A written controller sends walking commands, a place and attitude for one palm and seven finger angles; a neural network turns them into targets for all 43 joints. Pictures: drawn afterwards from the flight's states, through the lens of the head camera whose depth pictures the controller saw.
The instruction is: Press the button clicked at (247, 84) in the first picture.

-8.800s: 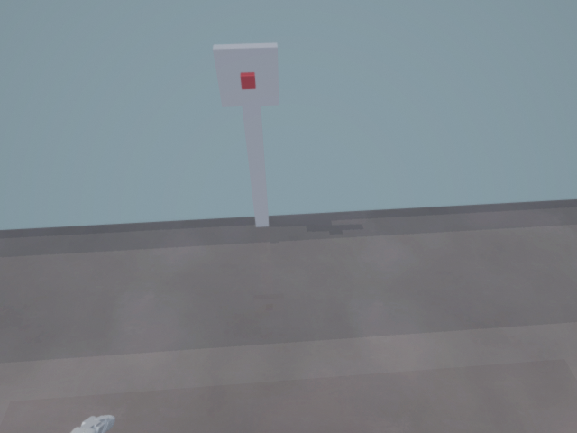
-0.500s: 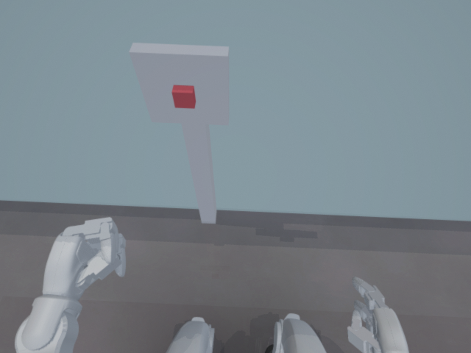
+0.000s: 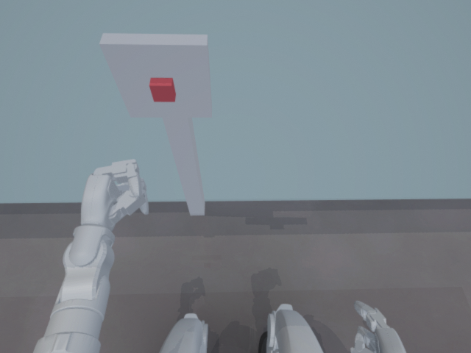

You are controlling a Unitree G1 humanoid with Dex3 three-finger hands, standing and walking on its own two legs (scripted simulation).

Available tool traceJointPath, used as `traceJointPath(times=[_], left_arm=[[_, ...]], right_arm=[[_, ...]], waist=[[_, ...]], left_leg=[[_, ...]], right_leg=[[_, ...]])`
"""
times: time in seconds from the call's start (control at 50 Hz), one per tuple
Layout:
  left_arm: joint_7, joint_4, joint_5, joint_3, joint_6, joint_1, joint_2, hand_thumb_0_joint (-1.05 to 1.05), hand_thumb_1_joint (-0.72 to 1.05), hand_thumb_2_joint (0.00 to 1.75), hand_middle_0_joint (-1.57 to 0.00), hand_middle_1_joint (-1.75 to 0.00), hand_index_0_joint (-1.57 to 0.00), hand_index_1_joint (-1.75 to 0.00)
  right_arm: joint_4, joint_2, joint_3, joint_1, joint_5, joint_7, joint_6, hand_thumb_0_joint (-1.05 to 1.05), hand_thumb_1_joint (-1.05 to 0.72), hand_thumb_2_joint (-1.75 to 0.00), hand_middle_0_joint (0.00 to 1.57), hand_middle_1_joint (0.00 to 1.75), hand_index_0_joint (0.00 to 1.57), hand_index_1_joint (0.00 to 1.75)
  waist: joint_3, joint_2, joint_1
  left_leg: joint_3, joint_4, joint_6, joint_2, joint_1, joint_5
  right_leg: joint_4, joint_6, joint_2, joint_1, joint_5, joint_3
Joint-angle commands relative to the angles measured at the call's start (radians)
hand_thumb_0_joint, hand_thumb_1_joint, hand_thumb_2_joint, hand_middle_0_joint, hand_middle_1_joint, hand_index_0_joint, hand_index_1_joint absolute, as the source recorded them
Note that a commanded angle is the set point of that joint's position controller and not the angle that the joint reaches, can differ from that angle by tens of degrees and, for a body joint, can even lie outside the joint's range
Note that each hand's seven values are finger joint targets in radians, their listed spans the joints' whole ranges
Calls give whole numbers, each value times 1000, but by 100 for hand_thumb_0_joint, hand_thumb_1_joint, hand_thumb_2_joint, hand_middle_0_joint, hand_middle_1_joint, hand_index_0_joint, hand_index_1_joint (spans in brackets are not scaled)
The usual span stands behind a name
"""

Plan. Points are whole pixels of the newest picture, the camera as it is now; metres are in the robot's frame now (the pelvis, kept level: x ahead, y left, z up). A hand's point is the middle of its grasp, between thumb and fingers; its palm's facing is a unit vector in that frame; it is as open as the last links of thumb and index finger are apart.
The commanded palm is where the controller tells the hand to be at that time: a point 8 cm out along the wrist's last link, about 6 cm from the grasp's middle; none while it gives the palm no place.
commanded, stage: aim a knuckle at the button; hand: left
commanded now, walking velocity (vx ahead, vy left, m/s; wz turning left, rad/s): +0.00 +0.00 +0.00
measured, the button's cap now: (163, 88) +0.58 +0.15 +0.06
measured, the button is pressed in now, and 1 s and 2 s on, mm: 0 0 2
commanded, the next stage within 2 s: press the button with the knuckle in 1.24 s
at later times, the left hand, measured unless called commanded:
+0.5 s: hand (173, 146) +0.46 +0.13 +0.03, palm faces +0.03 -1.00 -0.04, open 3.1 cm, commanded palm +0.45 +0.18 +0.03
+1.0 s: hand (173, 143) +0.47 +0.13 +0.03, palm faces +0.04 -1.00 -0.03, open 3.1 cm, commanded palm +0.44 +0.17 +0.02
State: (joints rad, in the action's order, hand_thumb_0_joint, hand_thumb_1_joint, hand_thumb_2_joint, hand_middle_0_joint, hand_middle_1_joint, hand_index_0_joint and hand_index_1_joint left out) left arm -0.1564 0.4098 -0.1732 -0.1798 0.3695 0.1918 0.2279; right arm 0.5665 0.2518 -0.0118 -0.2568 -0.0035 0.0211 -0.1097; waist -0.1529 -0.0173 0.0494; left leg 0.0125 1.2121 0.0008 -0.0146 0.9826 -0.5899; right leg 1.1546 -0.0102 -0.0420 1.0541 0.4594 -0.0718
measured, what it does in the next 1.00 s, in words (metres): stands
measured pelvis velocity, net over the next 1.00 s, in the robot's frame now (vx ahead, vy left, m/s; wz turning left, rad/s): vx -0.01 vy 0.00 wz -0.02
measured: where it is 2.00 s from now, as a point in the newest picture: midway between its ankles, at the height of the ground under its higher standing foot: outside the picture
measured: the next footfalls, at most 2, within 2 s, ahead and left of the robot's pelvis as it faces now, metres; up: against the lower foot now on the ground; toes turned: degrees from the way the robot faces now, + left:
none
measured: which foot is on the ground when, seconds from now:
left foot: down 0.00-1.00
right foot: down 0.00-1.00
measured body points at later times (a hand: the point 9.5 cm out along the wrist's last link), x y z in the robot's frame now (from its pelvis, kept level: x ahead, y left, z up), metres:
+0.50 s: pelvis -0.01 -0.01 -0.01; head +0.13 -0.01 +0.42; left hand +0.46 +0.18 +0.03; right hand +0.05 -0.27 -0.13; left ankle -0.01 +0.12 -0.64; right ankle +0.05 -0.12 -0.64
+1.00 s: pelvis -0.01 +0.00 -0.01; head +0.13 +0.00 +0.42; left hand +0.46 +0.18 +0.03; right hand +0.02 -0.26 -0.13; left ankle -0.01 +0.12 -0.64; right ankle +0.05 -0.12 -0.64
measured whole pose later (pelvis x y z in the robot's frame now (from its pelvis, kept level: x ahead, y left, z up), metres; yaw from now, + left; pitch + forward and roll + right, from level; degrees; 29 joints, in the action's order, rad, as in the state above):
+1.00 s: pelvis -0.01 +0.00 -0.01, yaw -1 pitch +25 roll -1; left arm -0.05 1.01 -0.06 -0.32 0.55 0.74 0.28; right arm 0.64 0.25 0.00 -0.32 -0.05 -0.03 0.02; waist -0.14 -0.02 0.14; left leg -0.01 1.22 0.00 -0.02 1.10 -0.57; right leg 1.17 -0.01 -0.03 1.18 0.43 -0.05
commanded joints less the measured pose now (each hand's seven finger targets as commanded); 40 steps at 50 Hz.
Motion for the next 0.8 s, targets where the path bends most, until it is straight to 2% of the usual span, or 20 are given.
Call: traceJointPath(times=[0.0,0.04,0.12,0.16,0.18,0.22,0.36,0.4,0.44,0.48,0.52,0.56,0.58,0.62,0.66,0.68,0.72,0.74,0.76,0.78], left_arm=[[27,-139,4,-52,90,349,138,0,90,90,-130,-150,-130,-150],[39,-91,13,-66,97,358,141,0,90,90,-130,-150,-130,-150],[59,-23,31,-47,115,452,117,0,90,90,-130,-150,-130,-150],[68,33,36,-61,118,497,130,0,90,90,-130,-150,-130,-150],[73,43,39,-86,126,525,158,0,90,90,-130,-150,-130,-150],[78,92,49,-71,134,564,135,0,90,90,-130,-150,-130,-150],[96,253,77,-117,177,779,196,0,90,90,-130,-150,-130,-150],[99,289,84,-118,190,842,192,0,90,90,-130,-150,-130,-150],[103,358,94,-148,196,900,235,0,90,90,-130,-150,-130,-150],[104,420,98,-157,204,965,245,0,90,90,-130,-150,-130,-150],[106,464,115,-164,213,1015,261,0,90,90,-130,-150,-130,-150],[104,468,118,-189,221,994,284,0,90,90,-130,-150,-130,-150],[103,481,117,-215,222,944,305,0,90,90,-130,-150,-130,-150],[95,476,111,-211,215,913,298,0,90,90,-130,-150,-130,-150],[90,447,108,-236,210,878,328,0,90,90,-130,-150,-130,-150],[89,417,107,-233,212,874,326,0,90,90,-130,-150,-130,-150],[87,389,97,-194,210,885,275,0,90,90,-130,-150,-130,-150],[91,368,94,-213,215,886,300,0,90,90,-130,-150,-130,-150],[93,350,94,-204,220,893,296,0,90,90,-130,-150,-130,-150],[95,321,91,-172,227,931,259,0,90,90,-130,-150,-130,-150]], right_arm=[[-98,139,56,-46,-1,12,-31,0,-90,-90,20,30,20,30],[-91,137,58,-58,-2,8,-22,0,-90,-90,20,30,20,30],[-77,136,61,-78,-9,-2,-5,0,-90,-90,20,30,20,30],[-66,137,59,-89,-11,-6,5,0,-90,-90,20,30,20,30],[-66,141,62,-95,-14,-4,8,0,-90,-90,20,30,20,30],[-58,134,60,-101,-14,-8,14,0,-90,-90,20,30,20,30],[-23,142,59,-138,-27,-13,33,0,-90,-90,20,30,20,30],[-15,143,62,-153,-32,-16,36,0,-90,-90,20,30,20,30],[-2,149,61,-168,-37,-16,43,0,-90,-90,20,30,20,30],[0,150,56,-181,-42,-19,51,0,-90,-90,20,30,20,30],[4,152,58,-195,-46,-22,60,0,-90,-90,20,30,20,30],[-4,153,58,-204,-51,-29,71,0,-90,-90,20,30,20,30],[-16,159,61,-210,-53,-32,78,0,-90,-90,20,30,20,30],[-25,156,59,-211,-49,-38,92,0,-90,-90,20,30,20,30],[-34,160,61,-217,-47,-40,106,0,-90,-90,20,30,20,30],[-46,161,61,-213,-46,-41,109,0,-90,-90,20,30,20,30],[-38,154,63,-212,-42,-44,114,0,-90,-90,20,30,20,30],[-37,159,66,-214,-41,-42,116,0,-90,-90,20,30,20,30],[-36,158,66,-209,-40,-40,116,0,-90,-90,20,30,20,30],[-34,154,64,-207,-43,-40,113,0,-90,-90,20,30,20,30]], waist=[[-381,-17,17],[-393,-13,12],[-422,-19,31],[-404,1,40],[-421,18,40],[-421,-12,46],[-431,-14,78],[-473,-26,88],[-460,-6,103],[-442,-2,115],[-481,-13,122],[-526,-40,103],[-553,-17,89],[-555,-19,85],[-563,-9,73],[-580,-29,68],[-544,-14,85],[-539,-2,83],[-539,-24,84],[-536,-34,100]], left_leg=[[8,-171,3,23,-122,361],[4,-170,1,23,-123,384],[1,-162,1,22,-132,405],[-2,-163,2,24,-101,382],[-1,-156,5,25,-90,382],[-9,-158,4,27,-90,374],[-12,-139,8,31,-36,322],[-13,-128,11,34,-41,328],[-13,-120,13,33,-11,312],[-11,-115,19,37,20,284],[-14,-101,21,38,27,288],[-20,-99,21,40,17,317],[-14,-99,21,39,15,337],[-25,-100,21,38,27,345],[-27,-108,21,35,26,353],[-22,-113,20,35,14,362],[-24,-121,20,32,3,348],[-23,-126,20,29,1,340],[-24,-129,19,30,-8,324],[-20,-130,21,30,-23,329]], right_leg=[[-111,-12,35,-328,-263,39],[-107,-13,34,-338,-294,38],[-99,-11,36,-330,-321,41],[-106,-9,36,-340,-317,43],[-101,-9,38,-349,-323,48],[-103,-8,36,-337,-323,51],[-100,-6,36,-316,-290,65],[-94,-5,37,-311,-294,67],[-93,-3,36,-303,-285,69],[-96,-4,39,-294,-259,72],[-87,-3,38,-290,-266,77],[-82,-6,38,-319,-302,81],[-71,-9,43,-335,-321,77],[-76,-6,42,-358,-349,82],[-81,-6,43,-386,-366,86],[-74,-9,45,-382,-369,83],[-93,-4,46,-372,-356,80],[-99,-4,47,-375,-344,80],[-104,-3,47,-365,-322,83],[-104,-4,48,-351,-325,78]])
